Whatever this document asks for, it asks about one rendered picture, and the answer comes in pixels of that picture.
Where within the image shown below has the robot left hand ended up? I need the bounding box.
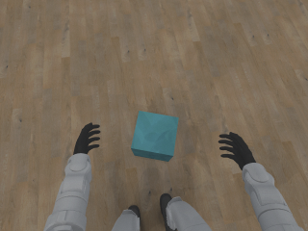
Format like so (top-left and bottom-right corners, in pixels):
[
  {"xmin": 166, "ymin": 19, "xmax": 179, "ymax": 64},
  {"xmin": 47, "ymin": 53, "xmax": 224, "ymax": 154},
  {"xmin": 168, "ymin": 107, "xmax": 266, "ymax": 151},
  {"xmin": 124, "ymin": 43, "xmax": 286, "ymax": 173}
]
[{"xmin": 73, "ymin": 123, "xmax": 101, "ymax": 155}]

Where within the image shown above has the robot left shin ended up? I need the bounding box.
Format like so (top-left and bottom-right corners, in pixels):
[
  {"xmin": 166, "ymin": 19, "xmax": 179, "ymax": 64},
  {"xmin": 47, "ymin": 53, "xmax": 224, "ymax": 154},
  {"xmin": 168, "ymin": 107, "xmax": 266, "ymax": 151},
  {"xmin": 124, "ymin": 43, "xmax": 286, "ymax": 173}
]
[{"xmin": 121, "ymin": 209, "xmax": 136, "ymax": 215}]

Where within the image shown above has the left robot forearm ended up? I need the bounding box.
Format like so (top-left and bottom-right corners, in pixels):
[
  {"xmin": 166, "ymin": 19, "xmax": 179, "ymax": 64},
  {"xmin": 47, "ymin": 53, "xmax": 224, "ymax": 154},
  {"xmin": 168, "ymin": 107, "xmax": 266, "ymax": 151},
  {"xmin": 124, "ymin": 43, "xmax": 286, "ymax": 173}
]
[{"xmin": 43, "ymin": 153, "xmax": 92, "ymax": 231}]

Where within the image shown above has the robot right hand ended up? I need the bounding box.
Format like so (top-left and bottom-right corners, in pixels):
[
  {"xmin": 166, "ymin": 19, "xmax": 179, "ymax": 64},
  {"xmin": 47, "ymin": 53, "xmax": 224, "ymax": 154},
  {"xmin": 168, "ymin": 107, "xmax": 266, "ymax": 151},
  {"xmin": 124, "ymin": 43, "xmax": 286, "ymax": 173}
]
[{"xmin": 218, "ymin": 132, "xmax": 256, "ymax": 170}]

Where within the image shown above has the carton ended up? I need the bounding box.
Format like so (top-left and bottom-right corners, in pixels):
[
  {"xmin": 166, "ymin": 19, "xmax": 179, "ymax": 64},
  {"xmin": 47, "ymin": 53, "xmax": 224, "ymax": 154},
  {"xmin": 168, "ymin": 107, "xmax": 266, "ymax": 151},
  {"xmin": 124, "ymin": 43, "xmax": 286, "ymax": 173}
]
[{"xmin": 131, "ymin": 111, "xmax": 179, "ymax": 162}]

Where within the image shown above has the right robot forearm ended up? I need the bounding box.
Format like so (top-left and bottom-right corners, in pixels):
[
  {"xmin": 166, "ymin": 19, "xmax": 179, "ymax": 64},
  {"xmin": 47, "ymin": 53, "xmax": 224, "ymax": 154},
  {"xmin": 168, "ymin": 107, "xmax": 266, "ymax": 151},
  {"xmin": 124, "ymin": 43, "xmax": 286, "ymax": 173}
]
[{"xmin": 242, "ymin": 163, "xmax": 304, "ymax": 231}]

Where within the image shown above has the robot left foot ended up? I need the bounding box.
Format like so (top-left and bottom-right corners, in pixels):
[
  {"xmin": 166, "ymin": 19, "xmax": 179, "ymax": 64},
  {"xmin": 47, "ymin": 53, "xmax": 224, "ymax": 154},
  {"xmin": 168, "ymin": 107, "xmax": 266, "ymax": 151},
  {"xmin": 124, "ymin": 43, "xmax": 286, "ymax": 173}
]
[{"xmin": 128, "ymin": 205, "xmax": 141, "ymax": 225}]

